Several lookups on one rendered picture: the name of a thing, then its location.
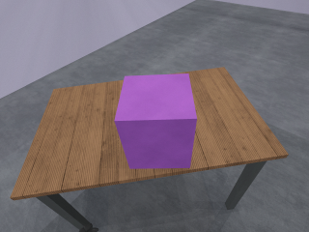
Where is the table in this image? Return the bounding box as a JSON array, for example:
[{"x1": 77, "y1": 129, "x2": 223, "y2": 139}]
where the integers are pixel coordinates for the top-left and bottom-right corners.
[{"x1": 10, "y1": 67, "x2": 289, "y2": 230}]

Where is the carton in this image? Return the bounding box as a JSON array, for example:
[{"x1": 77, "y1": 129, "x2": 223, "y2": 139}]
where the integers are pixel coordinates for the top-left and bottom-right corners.
[{"x1": 114, "y1": 73, "x2": 197, "y2": 169}]

